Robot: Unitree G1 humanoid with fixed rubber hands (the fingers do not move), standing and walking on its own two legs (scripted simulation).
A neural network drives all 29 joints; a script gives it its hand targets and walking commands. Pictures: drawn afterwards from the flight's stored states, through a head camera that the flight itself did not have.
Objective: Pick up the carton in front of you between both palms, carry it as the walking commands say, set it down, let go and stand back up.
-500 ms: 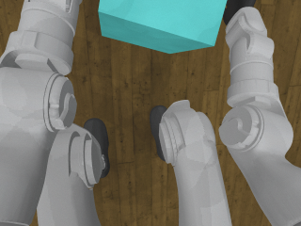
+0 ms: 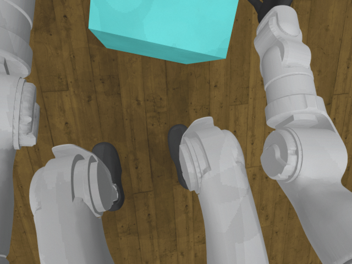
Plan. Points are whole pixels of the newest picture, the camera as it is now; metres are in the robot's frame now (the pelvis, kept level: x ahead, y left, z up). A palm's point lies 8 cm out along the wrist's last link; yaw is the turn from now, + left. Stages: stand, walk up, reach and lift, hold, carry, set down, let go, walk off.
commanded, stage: set down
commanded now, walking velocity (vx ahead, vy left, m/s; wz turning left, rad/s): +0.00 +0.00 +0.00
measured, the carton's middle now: out of the picture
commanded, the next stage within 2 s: let go in 0.90 s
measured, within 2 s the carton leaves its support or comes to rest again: neither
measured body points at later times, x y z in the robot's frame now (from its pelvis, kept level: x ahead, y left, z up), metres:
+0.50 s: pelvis +0.01 +0.00 +0.12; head +0.35 +0.01 +0.41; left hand +0.63 +0.12 +0.01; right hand +0.51 -0.25 +0.01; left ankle +0.10 +0.11 -0.34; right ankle +0.12 -0.12 -0.34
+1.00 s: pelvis +0.03 +0.01 +0.25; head +0.35 +0.02 +0.57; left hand +0.63 +0.13 +0.16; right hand +0.50 -0.25 +0.16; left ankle +0.10 +0.11 -0.34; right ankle +0.12 -0.12 -0.34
